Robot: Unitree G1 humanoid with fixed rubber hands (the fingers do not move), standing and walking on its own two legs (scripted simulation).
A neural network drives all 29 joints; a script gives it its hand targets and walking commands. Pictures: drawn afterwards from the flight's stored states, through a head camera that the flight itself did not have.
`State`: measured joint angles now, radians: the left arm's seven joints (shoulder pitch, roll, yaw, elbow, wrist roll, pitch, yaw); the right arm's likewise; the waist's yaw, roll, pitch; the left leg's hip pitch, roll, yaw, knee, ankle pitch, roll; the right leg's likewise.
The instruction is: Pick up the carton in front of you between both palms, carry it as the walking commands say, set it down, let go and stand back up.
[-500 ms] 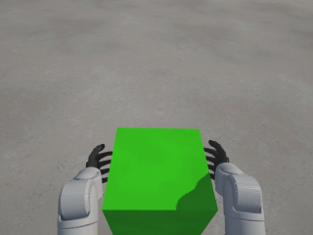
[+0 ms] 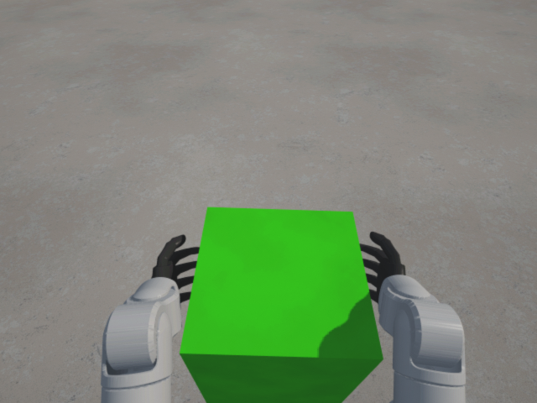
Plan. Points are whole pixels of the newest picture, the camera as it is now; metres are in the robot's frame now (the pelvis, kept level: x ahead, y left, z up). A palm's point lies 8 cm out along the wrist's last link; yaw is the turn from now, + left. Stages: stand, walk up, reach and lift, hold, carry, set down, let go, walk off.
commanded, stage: carry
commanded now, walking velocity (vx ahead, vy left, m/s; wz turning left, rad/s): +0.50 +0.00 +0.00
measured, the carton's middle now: (276, 312) +0.27 +0.00 +0.01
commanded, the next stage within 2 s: none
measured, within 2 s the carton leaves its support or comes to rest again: neither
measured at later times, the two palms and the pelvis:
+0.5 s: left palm (191, 152) +0.60 +0.17 +0.08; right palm (333, 147) +0.59 -0.12 +0.09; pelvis +0.33 +0.03 +0.00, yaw -2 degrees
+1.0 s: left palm (208, 99) +0.78 +0.15 +0.11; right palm (331, 98) +0.77 -0.14 +0.11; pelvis +0.51 +0.01 +0.02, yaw -1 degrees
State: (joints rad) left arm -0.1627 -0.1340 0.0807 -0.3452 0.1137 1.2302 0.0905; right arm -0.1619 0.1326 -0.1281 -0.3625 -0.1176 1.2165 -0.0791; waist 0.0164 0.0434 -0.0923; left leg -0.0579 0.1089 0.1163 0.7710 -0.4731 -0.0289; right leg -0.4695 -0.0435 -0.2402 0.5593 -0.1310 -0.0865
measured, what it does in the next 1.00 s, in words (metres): walks ahead: left foot, then right foot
